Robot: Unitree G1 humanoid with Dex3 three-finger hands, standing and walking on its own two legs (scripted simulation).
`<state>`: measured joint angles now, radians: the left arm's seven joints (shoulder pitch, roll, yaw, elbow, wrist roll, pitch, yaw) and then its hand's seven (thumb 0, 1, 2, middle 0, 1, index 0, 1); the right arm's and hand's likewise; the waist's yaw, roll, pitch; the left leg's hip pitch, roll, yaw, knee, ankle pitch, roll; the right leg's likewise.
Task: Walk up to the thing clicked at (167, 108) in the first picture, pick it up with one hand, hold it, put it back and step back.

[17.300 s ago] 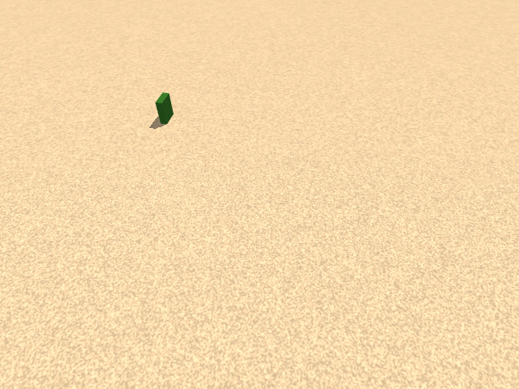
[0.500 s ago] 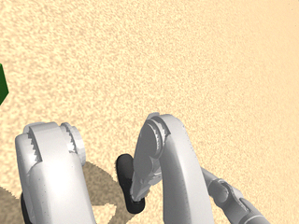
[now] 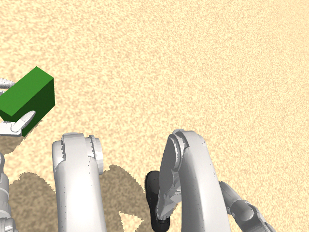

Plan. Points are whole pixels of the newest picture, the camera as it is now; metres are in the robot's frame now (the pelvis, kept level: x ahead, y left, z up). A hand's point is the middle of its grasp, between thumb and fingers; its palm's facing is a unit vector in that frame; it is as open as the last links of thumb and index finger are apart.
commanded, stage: settle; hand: left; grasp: from the side
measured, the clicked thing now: (29, 104) +0.40 +0.28 -0.14
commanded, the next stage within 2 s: lift in 1.30 s
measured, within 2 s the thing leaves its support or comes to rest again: neither
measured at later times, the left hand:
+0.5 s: hand (9, 91) +0.38 +0.29 -0.01, palm faces +0.33 -0.94 -0.09, open 9.2 cm
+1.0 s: hand (5, 78) +0.39 +0.29 +0.03, palm faces +0.35 -0.93 -0.07, open 9.2 cm
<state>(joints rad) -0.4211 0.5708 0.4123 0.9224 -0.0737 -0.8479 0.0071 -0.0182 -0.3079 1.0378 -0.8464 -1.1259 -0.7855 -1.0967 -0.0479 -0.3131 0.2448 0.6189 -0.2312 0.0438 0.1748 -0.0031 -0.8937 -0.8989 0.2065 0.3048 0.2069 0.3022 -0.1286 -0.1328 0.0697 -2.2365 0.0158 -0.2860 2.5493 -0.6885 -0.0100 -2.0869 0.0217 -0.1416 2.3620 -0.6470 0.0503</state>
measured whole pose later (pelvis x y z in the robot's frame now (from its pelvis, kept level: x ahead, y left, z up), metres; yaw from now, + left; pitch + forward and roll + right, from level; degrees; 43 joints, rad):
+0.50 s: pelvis +0.01 -0.02 +0.03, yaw +5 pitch +29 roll -7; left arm -0.43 0.43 0.40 0.79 -0.13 -0.68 -0.14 -0.02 -0.36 1.07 -0.87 -1.18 -0.81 -1.14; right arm 0.00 -0.29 0.08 0.66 -0.11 0.06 0.09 0.00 -0.90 -0.90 0.20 0.30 0.20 0.30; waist -0.09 -0.04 -0.07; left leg -2.21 0.03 -0.18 2.40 -0.70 -0.04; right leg -2.13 -0.01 -0.06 2.31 -0.68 0.04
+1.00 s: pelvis +0.02 -0.02 +0.06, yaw +7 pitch +31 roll -5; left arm -0.46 0.38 0.42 0.78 -0.12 -0.62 -0.15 -0.01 -0.43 1.10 -0.91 -1.24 -0.85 -1.21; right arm 0.05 -0.27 0.02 0.68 -0.08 0.03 0.06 0.00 -0.90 -0.90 0.20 0.30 0.20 0.30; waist -0.08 -0.03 -0.12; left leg -2.14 0.03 -0.13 2.28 -0.69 -0.04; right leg -2.08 -0.02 -0.04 2.23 -0.68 0.03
